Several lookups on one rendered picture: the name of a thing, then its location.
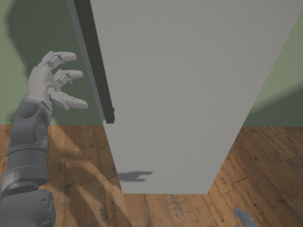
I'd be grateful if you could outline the left robot hand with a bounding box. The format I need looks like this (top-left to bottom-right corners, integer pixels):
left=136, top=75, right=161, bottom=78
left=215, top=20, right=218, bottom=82
left=27, top=51, right=88, bottom=110

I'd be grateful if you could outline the fridge door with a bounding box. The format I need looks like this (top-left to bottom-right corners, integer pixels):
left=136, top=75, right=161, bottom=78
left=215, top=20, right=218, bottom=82
left=68, top=0, right=303, bottom=195

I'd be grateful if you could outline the robot left upper arm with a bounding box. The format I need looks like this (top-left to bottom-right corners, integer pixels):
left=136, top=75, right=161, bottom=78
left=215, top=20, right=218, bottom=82
left=0, top=189, right=56, bottom=227

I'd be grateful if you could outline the robot left forearm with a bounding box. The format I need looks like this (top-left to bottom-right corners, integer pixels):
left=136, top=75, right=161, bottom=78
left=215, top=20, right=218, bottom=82
left=0, top=95, right=53, bottom=202

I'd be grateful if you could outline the handle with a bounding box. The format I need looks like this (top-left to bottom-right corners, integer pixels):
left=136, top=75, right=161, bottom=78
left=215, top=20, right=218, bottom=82
left=73, top=0, right=116, bottom=124

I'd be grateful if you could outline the right robot hand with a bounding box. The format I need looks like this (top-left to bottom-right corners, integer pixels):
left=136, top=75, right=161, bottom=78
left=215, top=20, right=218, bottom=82
left=233, top=207, right=258, bottom=227

